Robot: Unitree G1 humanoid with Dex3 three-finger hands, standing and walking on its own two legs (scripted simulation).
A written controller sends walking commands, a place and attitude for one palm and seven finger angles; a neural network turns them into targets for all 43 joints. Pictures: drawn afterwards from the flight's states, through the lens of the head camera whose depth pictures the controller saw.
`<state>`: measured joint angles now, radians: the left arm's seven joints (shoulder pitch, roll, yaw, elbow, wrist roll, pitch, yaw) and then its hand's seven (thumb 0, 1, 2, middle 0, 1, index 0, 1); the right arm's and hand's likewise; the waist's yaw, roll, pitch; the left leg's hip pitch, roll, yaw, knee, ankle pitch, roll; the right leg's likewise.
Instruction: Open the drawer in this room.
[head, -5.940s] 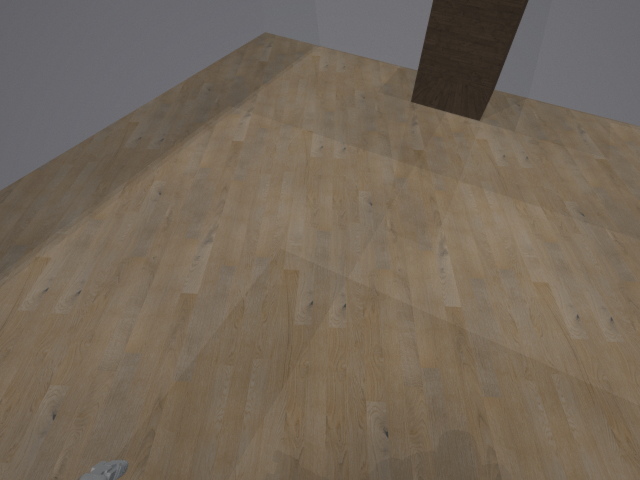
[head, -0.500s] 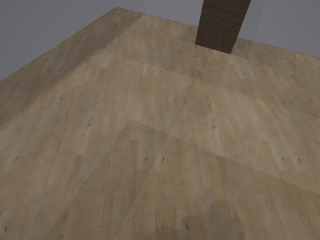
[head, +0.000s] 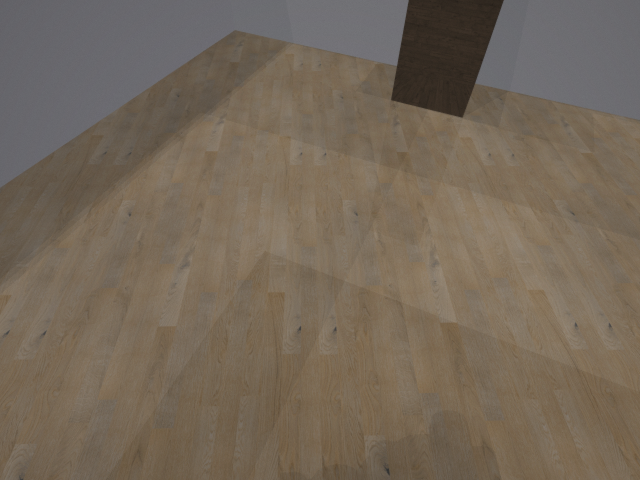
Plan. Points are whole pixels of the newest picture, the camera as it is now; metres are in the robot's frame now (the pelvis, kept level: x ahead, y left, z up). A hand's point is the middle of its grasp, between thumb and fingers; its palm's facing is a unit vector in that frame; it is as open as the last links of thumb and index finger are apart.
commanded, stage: turn or walk to find it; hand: left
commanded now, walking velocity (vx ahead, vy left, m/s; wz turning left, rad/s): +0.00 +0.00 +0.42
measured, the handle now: out of the picture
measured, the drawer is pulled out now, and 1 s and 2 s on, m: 0.00 0.00 0.00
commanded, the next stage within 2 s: stand and wait in 0.58 s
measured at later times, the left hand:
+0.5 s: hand out of the picture -0.01 +0.23 -0.17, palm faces +0.20 -0.96 -0.20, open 7.4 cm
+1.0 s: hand out of the picture -0.11 +0.13 -0.16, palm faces +0.34 -0.91 -0.22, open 7.4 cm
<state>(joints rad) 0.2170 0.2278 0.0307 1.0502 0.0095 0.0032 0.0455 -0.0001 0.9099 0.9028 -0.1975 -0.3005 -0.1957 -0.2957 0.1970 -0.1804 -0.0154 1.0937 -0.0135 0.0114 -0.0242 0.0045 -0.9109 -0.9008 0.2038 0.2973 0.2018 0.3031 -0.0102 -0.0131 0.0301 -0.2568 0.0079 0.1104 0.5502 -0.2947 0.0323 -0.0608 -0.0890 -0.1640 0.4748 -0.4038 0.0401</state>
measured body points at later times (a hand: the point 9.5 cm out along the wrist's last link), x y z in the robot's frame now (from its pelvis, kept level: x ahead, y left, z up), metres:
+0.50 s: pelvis -0.05 +0.03 +0.01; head +0.00 +0.06 +0.45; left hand -0.02 +0.28 -0.15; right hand +0.04 -0.21 -0.13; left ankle +0.00 +0.10 -0.73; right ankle -0.06 -0.14 -0.66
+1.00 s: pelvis -0.04 -0.03 +0.01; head -0.01 -0.04 +0.46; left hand -0.12 +0.18 -0.14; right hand +0.08 -0.24 -0.15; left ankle -0.10 +0.11 -0.70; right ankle -0.06 -0.13 -0.73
